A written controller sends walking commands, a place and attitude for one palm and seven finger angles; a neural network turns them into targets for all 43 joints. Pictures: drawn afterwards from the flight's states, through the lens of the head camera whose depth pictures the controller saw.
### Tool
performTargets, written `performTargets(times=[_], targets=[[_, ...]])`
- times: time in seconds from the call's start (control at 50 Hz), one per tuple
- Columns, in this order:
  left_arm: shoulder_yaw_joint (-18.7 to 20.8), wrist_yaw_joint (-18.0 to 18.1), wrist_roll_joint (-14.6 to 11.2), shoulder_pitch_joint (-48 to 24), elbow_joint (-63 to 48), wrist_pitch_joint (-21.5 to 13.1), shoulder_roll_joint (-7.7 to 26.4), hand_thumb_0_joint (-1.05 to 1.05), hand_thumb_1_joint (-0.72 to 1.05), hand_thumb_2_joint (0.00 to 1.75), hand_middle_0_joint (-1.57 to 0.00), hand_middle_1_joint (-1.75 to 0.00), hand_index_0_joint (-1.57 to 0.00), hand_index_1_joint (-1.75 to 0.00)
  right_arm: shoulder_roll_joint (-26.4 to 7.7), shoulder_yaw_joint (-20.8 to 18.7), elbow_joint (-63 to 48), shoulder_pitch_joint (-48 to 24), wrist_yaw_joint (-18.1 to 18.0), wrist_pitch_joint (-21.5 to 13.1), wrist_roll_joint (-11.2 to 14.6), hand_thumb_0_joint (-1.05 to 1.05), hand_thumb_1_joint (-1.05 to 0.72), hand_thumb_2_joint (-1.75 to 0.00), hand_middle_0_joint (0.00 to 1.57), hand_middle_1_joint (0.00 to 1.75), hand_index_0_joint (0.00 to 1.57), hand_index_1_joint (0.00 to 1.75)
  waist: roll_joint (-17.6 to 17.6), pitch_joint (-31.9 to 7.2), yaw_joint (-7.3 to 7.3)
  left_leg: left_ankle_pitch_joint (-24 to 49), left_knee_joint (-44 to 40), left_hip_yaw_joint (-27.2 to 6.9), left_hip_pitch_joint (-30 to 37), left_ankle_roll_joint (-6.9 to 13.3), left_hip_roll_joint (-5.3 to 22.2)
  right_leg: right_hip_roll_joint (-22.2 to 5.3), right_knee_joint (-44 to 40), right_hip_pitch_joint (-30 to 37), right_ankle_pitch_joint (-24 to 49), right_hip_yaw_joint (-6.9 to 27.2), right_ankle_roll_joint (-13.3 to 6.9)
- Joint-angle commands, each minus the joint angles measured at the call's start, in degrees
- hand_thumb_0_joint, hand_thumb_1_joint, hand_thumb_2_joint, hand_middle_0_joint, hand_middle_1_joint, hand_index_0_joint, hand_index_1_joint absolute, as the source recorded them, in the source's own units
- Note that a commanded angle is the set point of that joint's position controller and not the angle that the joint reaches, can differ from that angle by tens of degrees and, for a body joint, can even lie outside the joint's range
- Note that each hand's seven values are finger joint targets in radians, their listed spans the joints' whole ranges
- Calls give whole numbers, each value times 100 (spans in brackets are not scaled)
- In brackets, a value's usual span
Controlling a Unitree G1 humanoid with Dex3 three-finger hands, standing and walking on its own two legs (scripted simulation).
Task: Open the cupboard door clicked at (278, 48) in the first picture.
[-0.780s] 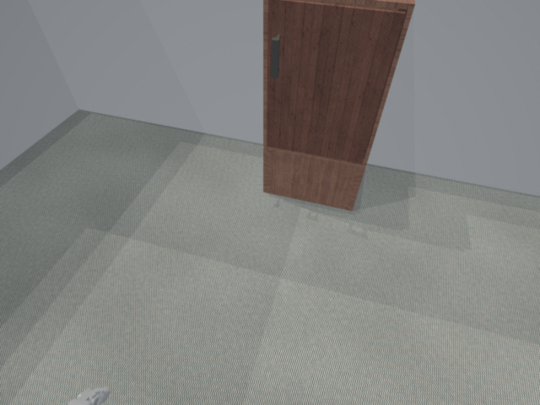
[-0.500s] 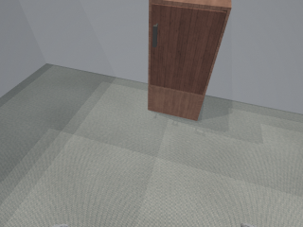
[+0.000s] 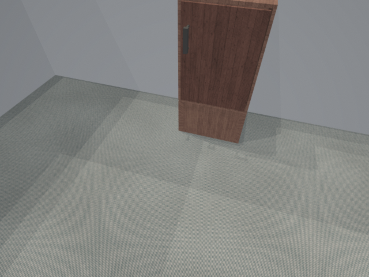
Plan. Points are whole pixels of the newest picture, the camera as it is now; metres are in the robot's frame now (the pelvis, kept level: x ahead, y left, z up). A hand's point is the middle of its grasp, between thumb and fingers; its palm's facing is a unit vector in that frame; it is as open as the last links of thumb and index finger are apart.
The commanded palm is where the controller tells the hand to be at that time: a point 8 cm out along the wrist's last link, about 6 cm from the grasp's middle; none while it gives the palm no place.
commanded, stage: stand and wait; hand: left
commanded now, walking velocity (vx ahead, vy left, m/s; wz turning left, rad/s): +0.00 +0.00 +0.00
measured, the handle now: (186, 39) +1.24 +0.06 -0.02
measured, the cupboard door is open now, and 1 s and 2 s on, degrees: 0 0 0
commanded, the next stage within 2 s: look at it before walking up in 0.04 s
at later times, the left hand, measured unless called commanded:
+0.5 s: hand out of the picture +0.07 +0.24 -0.16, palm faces -0.04 -0.94 -0.33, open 7.3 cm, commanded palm none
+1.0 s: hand out of the picture +0.06 +0.22 -0.18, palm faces +0.06 -0.97 -0.23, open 7.3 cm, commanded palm none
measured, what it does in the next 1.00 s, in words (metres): stands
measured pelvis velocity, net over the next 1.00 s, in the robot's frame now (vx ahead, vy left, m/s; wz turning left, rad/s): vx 0.04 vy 0.01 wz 0.06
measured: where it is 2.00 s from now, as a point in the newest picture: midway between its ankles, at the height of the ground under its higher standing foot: (170, 246)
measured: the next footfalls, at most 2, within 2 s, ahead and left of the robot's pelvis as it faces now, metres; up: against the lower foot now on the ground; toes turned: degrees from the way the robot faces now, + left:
right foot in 1.60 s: +0.45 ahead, -0.02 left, +0.00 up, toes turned -2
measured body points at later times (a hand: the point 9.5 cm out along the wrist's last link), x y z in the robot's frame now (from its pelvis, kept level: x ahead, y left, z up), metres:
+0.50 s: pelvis +0.00 +0.00 +0.00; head +0.01 +0.00 +0.45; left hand +0.07 +0.29 -0.13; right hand +0.08 -0.30 -0.13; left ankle +0.01 +0.12 -0.74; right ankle +0.01 -0.12 -0.74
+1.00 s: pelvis +0.04 +0.01 +0.00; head +0.02 +0.02 +0.45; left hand +0.05 +0.27 -0.16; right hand +0.08 -0.26 -0.14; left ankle +0.01 +0.12 -0.73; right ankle +0.01 -0.12 -0.74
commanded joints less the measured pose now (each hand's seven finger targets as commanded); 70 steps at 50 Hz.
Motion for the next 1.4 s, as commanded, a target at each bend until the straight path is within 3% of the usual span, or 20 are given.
performTargets(times=[0.0, 0.24, 0.46, 0.74, 0.78, 0.84, 0.88, 0.9, 0.92, 0.96, 1.02, 1.04, 1.06, 1.08, 1.1, 1.16, 1.2, 1.24, 1.3, 1.38], targets=[[264, 96, -18, -292, -397, -164, 1150, 0, 90, 90, -20, -30, -20, -30, -1189, -254, -387, -367, -83, -171, 36, 0, -90, -90, 20, 30, 20, 30, -33, -225, -1, 368, -435, -575, -74, 214, 603, -668, -485, -35, 108, 626, -175], [267, 93, -1, -310, -378, -154, 1137, 0, 90, 90, -20, -30, -20, -30, -1166, -253, -343, -349, -76, -163, 27, 0, -90, -90, 20, 30, 20, 30, -36, -51, 0, 114, -543, -587, -151, 199, 595, -641, -580, -171, -174, 686, -162], [270, 92, -11, -260, -356, -187, 1137, 0, 90, 90, -20, -30, -20, -30, -1163, -252, -338, -381, -88, -187, 38, 0, -90, -90, 20, 30, 20, 30, -6, -358, 1, 618, -432, -534, 78, 191, 635, -680, -502, 27, 474, 642, -174], [266, 107, -15, -271, -328, -196, 1156, 0, 90, 90, -20, -30, -20, -30, -1176, -238, -326, -450, -103, -178, 43, 0, -90, -90, 20, 30, 20, 30, 12, -303, -4, 893, -469, -496, 185, 170, 662, -684, -493, 131, 915, 619, -177], [121, 133, -9, 144, -143, -80, 455, 0, 90, 90, -20, -30, -20, -30, -417, -63, -173, -73, -64, -64, 0, 0, -90, -90, 20, 30, 20, 30, -78, -309, 14, 168, -330, -390, 40, 85, 559, -666, -488, 158, -139, 529, -55], [232, 67, 54, 517, -142, 9, 643, 0, 90, 90, -20, -30, -20, -30, -323, -85, -230, 92, -23, 32, -67, 0, -90, -90, 20, 30, 20, 30, -547, 309, 136, -1593, 185, -185, -1017, 97, 160, -865, -918, -9, -2393, 1046, -245], [358, 78, 73, 825, -212, 6, 879, 0, 90, 90, -20, -30, -20, -30, -252, -128, -393, 73, -16, 53, -69, 0, -90, -90, 20, 30, 20, 30, -1234, 532, 260, -1599, 1330, 204, -1693, 71, 39, -1576, -1532, -2, -3312, 1815, -629], [395, 94, 75, 900, -251, -29, 896, 0, 90, 90, -20, -30, -20, -30, -290, -171, -505, 46, 3, 38, -67, 0, -90, -90, 20, 30, 20, 30, -1184, 571, 264, -1623, 1827, 191, -1870, 93, 150, -1824, -1630, 16, -3287, 1986, -823], [428, 100, 85, 864, -290, -93, 854, 0, 90, 90, -20, -30, -20, -30, -257, -209, -553, 73, 19, -4, -55, 0, -90, -90, 20, 30, 20, 30, -986, 664, 202, -1517, 2082, 130, -2002, 117, 281, -1935, -1603, 14, -2951, 1966, -954], [453, 85, 95, 842, -339, -190, 751, 0, 90, 90, -20, -30, -20, -30, -79, -227, -581, 242, 70, -73, -27, 0, -90, -90, 20, 30, 20, 30, -658, 589, 95, -1382, 1929, 243, -1864, 134, 372, -1869, -1333, 107, -2035, 1395, -991], [442, 68, 67, 641, -367, -200, 522, 0, 90, 90, -20, -30, -20, -30, 212, -229, -379, 1099, 84, -160, -8, 0, -90, -90, 20, 30, 20, 30, -449, 439, -282, -645, 655, 646, -296, 133, 183, -1407, -562, -729, -1720, 326, -648], [403, 57, 39, 670, -382, -170, 283, 0, 90, 90, -20, -30, -20, -30, 112, -271, -189, 1643, 43, -193, -6, 0, -90, -90, 20, 30, 20, 30, 115, 353, -431, -752, 246, 419, 418, 147, 192, -1033, 216, -1201, -1679, -94, -451], [334, 16, -6, 715, -467, -148, -131, 0, 90, 90, -20, -30, -20, -30, -343, -415, -13, 2268, -17, -247, -64, 0, -90, -90, 20, 30, 20, 30, 1629, 273, -633, -1969, -718, -1429, 905, 499, 1199, -377, 1974, -2095, -1706, -666, -112], [270, 10, 21, 462, -731, -181, -299, 0, 90, 90, -20, -30, -20, -30, -634, -483, 44, 2725, -94, -271, -68, 0, -90, -90, 20, 30, 20, 30, 2005, 414, -679, -2225, -1560, -3029, 1026, 961, 2105, -2, 3285, -3023, -2251, -614, 8], [316, 29, 75, 255, -807, -203, -157, 0, 90, 90, -20, -30, -20, -30, -594, -466, -15, 2582, -100, -240, -34, 0, -90, -90, 20, 30, 20, 30, 1325, 543, -580, -2429, -1565, -3161, 788, 1194, 2304, -319, 3903, -3165, -2005, -135, -117], [368, -62, 107, 299, -556, -258, -337, 0, 90, 90, -20, -30, -20, -30, 126, -305, -123, 2039, -156, -393, -11, 0, -90, -90, 20, 30, 20, 30, 231, 800, -292, -940, -1505, -2025, 322, 1058, 1758, -711, 4306, -3108, -726, 22, -60], [354, -93, 99, 599, -401, -234, -524, 0, 90, 90, -20, -30, -20, -30, 304, -276, -37, 2077, -198, -500, 19, 0, -90, -90, 20, 30, 20, 30, 272, 528, -148, 511, -1346, -1188, 607, 946, 1471, -707, 4211, -2961, -297, -137, 53], [355, -76, 97, 663, -382, -190, -625, 0, 90, 90, -20, -30, -20, -30, 423, -258, 101, 2299, -232, -554, 42, 0, -90, -90, 20, 30, 20, 30, 406, 428, -116, 1536, -1232, -743, 874, 899, 1337, -658, 4211, -3059, -136, -246, 121], [388, -85, 83, 377, -467, -152, -700, 0, 90, 90, -20, -30, -20, -30, 570, -252, 257, 2537, -270, -577, 62, 0, -90, -90, 20, 30, 20, 30, 467, 597, -146, 2019, -1266, -426, 1054, 825, 1274, -646, 4036, -3401, 141, -370, 140], [360, -116, 31, -316, -713, -165, -857, 0, 90, 90, -20, -30, -20, -30, 695, -236, 370, 2623, -299, -573, 24, 0, -90, -90, 20, 30, 20, 30, 671, 976, -234, 2387, -1328, -7, 933, 764, 1168, -555, 2707, -3221, 477, -665, 90]])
